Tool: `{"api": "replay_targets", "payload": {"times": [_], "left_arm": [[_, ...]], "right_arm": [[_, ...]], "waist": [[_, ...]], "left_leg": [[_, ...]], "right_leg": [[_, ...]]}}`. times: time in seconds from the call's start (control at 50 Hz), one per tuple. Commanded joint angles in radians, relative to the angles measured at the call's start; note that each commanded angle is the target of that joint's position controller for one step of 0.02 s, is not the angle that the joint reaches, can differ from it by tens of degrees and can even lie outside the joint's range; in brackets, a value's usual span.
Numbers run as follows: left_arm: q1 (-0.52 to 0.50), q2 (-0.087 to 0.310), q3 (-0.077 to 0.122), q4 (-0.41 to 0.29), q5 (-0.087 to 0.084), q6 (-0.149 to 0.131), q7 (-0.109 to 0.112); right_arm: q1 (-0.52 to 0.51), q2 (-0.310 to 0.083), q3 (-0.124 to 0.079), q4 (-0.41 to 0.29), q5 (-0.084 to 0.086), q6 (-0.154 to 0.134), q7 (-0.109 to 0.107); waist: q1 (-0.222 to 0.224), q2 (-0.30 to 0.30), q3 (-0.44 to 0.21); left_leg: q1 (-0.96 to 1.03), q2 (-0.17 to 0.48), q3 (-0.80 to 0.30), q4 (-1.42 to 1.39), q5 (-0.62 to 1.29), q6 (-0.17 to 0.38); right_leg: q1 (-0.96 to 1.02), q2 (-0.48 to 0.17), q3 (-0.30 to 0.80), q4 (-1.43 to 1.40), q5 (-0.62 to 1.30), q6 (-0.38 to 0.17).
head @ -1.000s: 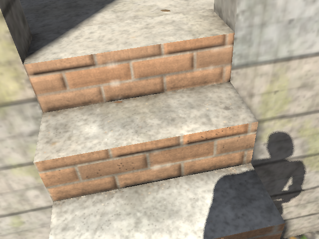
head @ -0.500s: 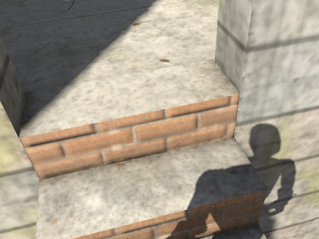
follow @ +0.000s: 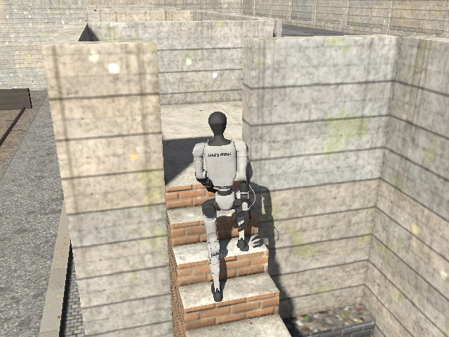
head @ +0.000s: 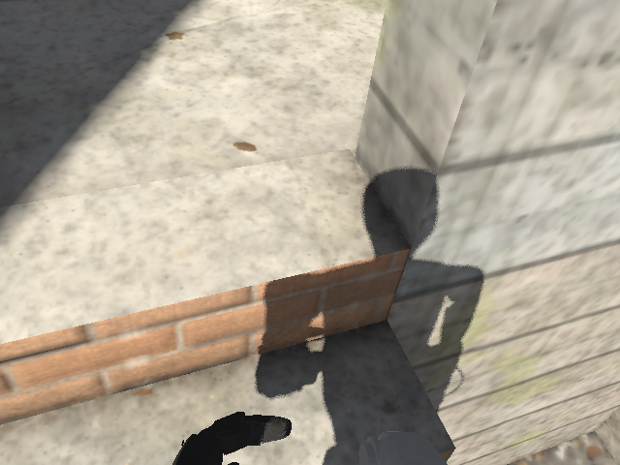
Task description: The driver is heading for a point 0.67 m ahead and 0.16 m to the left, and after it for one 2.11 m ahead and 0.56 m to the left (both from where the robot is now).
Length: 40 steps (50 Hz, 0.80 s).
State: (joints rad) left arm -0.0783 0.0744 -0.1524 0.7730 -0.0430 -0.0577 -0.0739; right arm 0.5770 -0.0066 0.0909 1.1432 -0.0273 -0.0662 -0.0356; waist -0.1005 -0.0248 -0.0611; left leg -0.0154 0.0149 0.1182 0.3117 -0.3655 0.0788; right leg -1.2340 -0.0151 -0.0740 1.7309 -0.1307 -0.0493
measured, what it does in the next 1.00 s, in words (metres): climbs, turning left: right foot 0.20 m higher, then left foot 0.19 m higher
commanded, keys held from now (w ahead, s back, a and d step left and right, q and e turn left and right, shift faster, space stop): w+q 0.56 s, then w+e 0.44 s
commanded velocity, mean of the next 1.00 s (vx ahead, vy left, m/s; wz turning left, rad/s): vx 0.50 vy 0.00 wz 0.22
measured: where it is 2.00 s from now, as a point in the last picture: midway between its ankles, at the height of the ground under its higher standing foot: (97, 172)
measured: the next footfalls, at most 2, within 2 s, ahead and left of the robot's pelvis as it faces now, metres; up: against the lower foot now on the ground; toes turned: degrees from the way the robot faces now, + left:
right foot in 0.02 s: +0.17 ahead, -0.13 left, +0.20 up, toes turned -2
left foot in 0.50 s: +0.34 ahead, +0.26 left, +0.39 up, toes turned +22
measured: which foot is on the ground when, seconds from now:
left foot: down 0.00-0.08, up 0.10-0.48, down 0.50-1.00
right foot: up 0.00-0.00, down 0.02-0.54, up 0.56-1.00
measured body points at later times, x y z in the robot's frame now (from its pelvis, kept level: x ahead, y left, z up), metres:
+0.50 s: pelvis +0.22 +0.09 +0.19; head +0.21 +0.11 +0.64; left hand +0.14 +0.29 +0.03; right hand +0.50 +0.02 +0.15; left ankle +0.31 +0.24 -0.35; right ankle +0.14 -0.13 -0.54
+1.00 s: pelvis +0.42 +0.21 +0.39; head +0.39 +0.25 +0.84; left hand +0.51 +0.40 +0.25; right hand +0.44 +0.00 +0.25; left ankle +0.31 +0.24 -0.35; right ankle +0.60 +0.11 +0.00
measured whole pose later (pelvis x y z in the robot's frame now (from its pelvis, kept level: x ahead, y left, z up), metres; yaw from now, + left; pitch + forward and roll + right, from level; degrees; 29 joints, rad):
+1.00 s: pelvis +0.42 +0.21 +0.39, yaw +15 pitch +2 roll -4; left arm 0.22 0.11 -0.08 0.76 -0.02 0.02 0.01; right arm 0.43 -0.10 0.06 1.07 -0.05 -0.02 0.00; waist -0.01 -0.04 -0.09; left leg -0.04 0.05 0.12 0.38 -0.37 0.04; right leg -1.47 0.04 -0.01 2.08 -0.04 -0.04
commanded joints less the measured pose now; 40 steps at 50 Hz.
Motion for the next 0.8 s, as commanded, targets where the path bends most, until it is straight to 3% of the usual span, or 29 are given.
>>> {"api": "replay_targets", "payload": {"times": [0.02,0.04,0.06,0.08,0.1,0.12,0.14,0.16,0.18,0.2,0.24,0.28,0.34,0.42,0.44,0.46,0.5,0.52,0.54,0.56,0.58,0.6,0.62,0.64,0.68,0.7,0.72,0.76,0.8], "left_arm": [[-0.276,0.057,0.024,-0.205,-0.011,-0.028,0.034],[-0.010,0.139,0.080,-0.168,0.011,-0.037,0.043],[0.376,0.223,0.132,-0.069,0.056,-0.018,0.045],[0.638,0.327,0.180,0.034,0.095,0.019,0.073],[0.644,0.396,0.204,0.107,0.114,0.052,0.102],[0.506,0.250,0.150,0.118,0.140,0.056,0.111],[0.337,0.101,0.104,0.135,0.136,0.049,0.109],[0.286,-0.019,0.074,0.188,0.104,0.027,0.098],[0.281,-0.077,0.060,0.240,0.091,0.008,0.082],[0.236,-0.091,0.055,0.240,0.107,0.000,0.075],[0.176,-0.012,0.077,0.233,0.105,0.007,0.069],[0.185,0.067,0.094,0.248,0.119,-0.009,0.041],[0.279,0.122,0.105,0.269,0.108,-0.016,0.050],[0.460,0.214,0.139,0.263,0.084,0.001,0.096],[0.450,0.284,0.162,0.255,0.044,0.012,0.116],[0.455,0.302,0.168,0.248,0.045,0.028,0.120],[0.495,0.359,0.180,0.246,0.028,0.028,0.107],[0.466,0.471,0.218,0.157,0.001,0.028,0.111],[0.396,0.416,0.206,0.033,0.020,0.004,0.080],[0.273,0.331,0.197,0.000,0.039,-0.024,0.048],[0.167,0.222,0.188,-0.038,0.030,-0.034,0.009],[0.081,0.093,0.154,-0.101,0.034,-0.042,-0.018],[0.047,0.046,0.127,-0.152,0.059,-0.052,-0.033],[0.068,0.031,0.117,-0.158,0.071,-0.054,-0.025],[0.168,-0.022,0.085,-0.124,0.061,-0.041,-0.014],[0.235,-0.035,0.070,-0.110,0.057,-0.042,-0.008],[0.261,0.016,0.082,-0.096,0.060,-0.038,-0.007],[0.184,0.054,0.096,-0.083,0.054,-0.009,0.000],[0.175,0.010,0.086,-0.074,0.061,0.008,0.027]], "right_arm": [[0.250,-0.192,-0.023,0.082,0.027,-0.039,-0.019],[0.201,-0.235,-0.029,0.085,-0.015,-0.067,-0.006],[0.051,-0.356,-0.081,0.048,-0.015,-0.067,-0.005],[-0.048,-0.347,-0.096,-0.005,0.016,-0.078,0.032],[-0.263,-0.231,-0.087,-0.083,0.031,-0.084,0.073],[-0.515,-0.209,-0.083,-0.252,0.018,-0.098,0.131],[-0.675,-0.160,-0.073,-0.426,0.046,-0.069,0.144],[-0.633,-0.130,-0.059,-0.474,0.039,-0.042,0.149],[-0.490,-0.072,-0.044,-0.444,0.035,-0.027,0.163],[-0.386,-0.033,-0.018,-0.447,0.042,-0.018,0.183],[-0.320,-0.040,-0.005,-0.451,0.074,0.006,0.179],[-0.415,-0.082,-0.013,-0.483,0.060,0.044,0.139],[-0.442,-0.092,-0.008,-0.509,0.056,0.063,0.067],[-0.719,-0.139,0.001,-0.646,0.021,0.079,0.068],[-0.752,-0.095,0.034,-0.673,0.018,0.083,0.087],[-0.717,-0.103,0.027,-0.632,0.026,0.090,0.093],[-0.581,-0.234,-0.048,-0.590,0.036,0.078,0.104],[-0.381,-0.325,-0.086,-0.539,0.012,0.053,0.114],[-0.245,-0.460,-0.142,-0.512,0.007,0.056,0.093],[-0.132,-0.555,-0.177,-0.441,-0.005,0.069,0.056],[-0.034,-0.496,-0.141,-0.340,-0.017,0.068,0.030],[-0.029,-0.373,-0.104,-0.275,-0.030,0.062,0.028],[-0.121,-0.246,-0.074,-0.259,-0.031,0.043,0.043],[-0.228,-0.170,-0.059,-0.237,-0.018,0.014,0.061],[-0.281,-0.048,-0.036,-0.192,-0.029,-0.003,0.060],[-0.281,-0.038,-0.035,-0.175,-0.023,-0.008,0.077],[-0.257,-0.030,-0.033,-0.180,-0.012,-0.009,0.079],[-0.318,-0.077,-0.039,-0.186,-0.043,-0.005,0.069],[-0.305,-0.115,-0.025,-0.166,-0.083,-0.006,0.062]], "waist": [[0.067,0.240,-0.098],[0.234,0.347,-0.190],[0.401,0.400,-0.397],[0.459,0.181,-0.554],[0.389,-0.254,-0.503],[0.348,-0.245,-0.355],[0.228,-0.179,-0.120],[0.121,-0.039,-0.012],[0.030,0.032,-0.003],[-0.043,0.037,0.057],[-0.104,-0.013,0.125],[-0.097,-0.021,0.157],[-0.052,0.025,0.175],[0.073,-0.069,0.087],[0.061,-0.118,0.053],[0.057,-0.086,0.003],[-0.003,-0.227,-0.130],[-0.065,-0.153,-0.277],[-0.083,0.203,-0.355],[-0.091,0.433,-0.380],[-0.067,0.373,-0.314],[-0.022,0.318,-0.162],[0.049,0.185,0.005],[0.108,0.085,0.055],[0.183,0.015,0.036],[0.215,0.031,0.037],[0.199,0.047,0.033],[0.201,0.034,0.060],[0.184,0.061,0.026]], "left_leg": [[-0.334,0.167,-0.137,-0.156,1.789,0.047],[-0.173,0.208,-0.148,0.098,2.256,0.053],[-0.205,0.206,-0.211,0.352,2.290,0.040],[-0.425,0.070,-0.192,0.669,1.804,0.037],[-0.691,-0.125,-0.236,1.287,0.383,0.023],[-0.853,-0.117,-0.432,1.765,0.267,0.048],[-1.046,-0.093,-0.392,2.024,0.135,0.032],[-1.029,-0.052,-0.347,1.989,0.156,0.092],[-1.034,-0.032,-0.338,1.918,0.187,0.141],[-1.049,-0.016,-0.347,1.944,0.148,0.159],[-1.061,-0.007,-0.296,1.865,0.092,0.133],[-1.095,-0.013,-0.235,2.031,0.188,0.086],[-1.315,0.027,-0.263,2.043,0.177,0.047],[-1.265,0.134,-0.133,1.618,0.190,-0.008],[-1.049,0.156,-0.066,1.294,0.008,0.017],[-0.777,0.101,0.001,1.186,-0.078,0.046],[-0.561,-0.085,0.095,1.051,-0.249,0.110],[-0.377,-0.100,-0.102,0.801,-0.213,0.145],[-0.134,0.085,-0.666,0.440,-0.339,0.263],[-0.012,0.176,-1.225,-0.071,-0.768,0.273],[-0.083,0.229,-1.311,-0.198,-0.748,0.078],[-0.213,0.228,-1.170,-0.150,-0.673,-0.026],[-0.384,0.208,-0.990,0.005,-0.624,-0.015],[-0.503,0.160,-0.832,0.152,-0.525,-0.001],[-0.486,0.150,-0.655,0.196,-0.274,-0.009],[-0.439,0.169,-0.536,0.176,-0.130,-0.004],[-0.382,0.185,-0.421,0.165,-0.019,-0.030],[-0.429,0.187,-0.203,0.154,0.052,-0.084],[-0.415,0.225,-0.112,0.129,0.178,-0.105]], "right_leg": [[0.899,0.225,-0.365,-0.536,-0.383,0.017],[1.017,0.134,-0.125,-0.601,-0.326,-0.077],[1.275,0.010,0.202,-0.668,-0.310,-0.176],[1.554,-0.172,0.613,-1.007,-0.350,-0.271],[1.470,-0.367,1.078,-1.419,-0.423,-0.377],[1.260,-0.387,1.071,-1.451,-0.382,-0.338],[1.040,-0.372,0.758,-1.341,-0.331,-0.263],[0.883,-0.306,0.490,-1.259,-0.247,-0.157],[0.872,-0.236,0.294,-1.220,-0.192,-0.081],[0.823,-0.219,0.169,-1.261,-0.055,-0.033],[0.729,-0.223,-0.017,-1.398,0.001,-0.013],[0.674,-0.252,-0.079,-1.517,0.036,-0.042],[0.878,-0.288,-0.113,-1.545,0.072,-0.024],[1.074,-0.297,-0.139,-1.676,-0.046,-0.042],[1.019,-0.312,-0.183,-1.783,0.010,-0.057],[0.976,-0.298,-0.236,-1.746,0.191,-0.066],[1.211,-0.300,-0.221,-1.399,1.424,-0.105],[1.269,-0.313,-0.165,-1.145,1.310,-0.093],[0.911,-0.181,-0.121,-0.816,0.896,-0.034],[0.628,0.028,0.043,-0.469,0.101,-0.030],[0.536,0.046,0.242,-0.077,0.073,-0.044],[0.408,0.055,0.314,0.112,0.087,-0.090],[0.277,0.032,0.309,0.202,0.153,-0.158],[0.242,0.027,0.336,0.252,0.224,-0.186],[0.186,0.093,0.455,0.467,0.306,-0.201],[0.100,0.102,0.465,0.477,0.316,-0.187],[0.022,0.090,0.451,0.488,0.330,-0.162],[-0.071,0.101,0.374,0.486,0.406,-0.112],[-0.159,0.119,0.309,0.697,0.471,-0.080]]}}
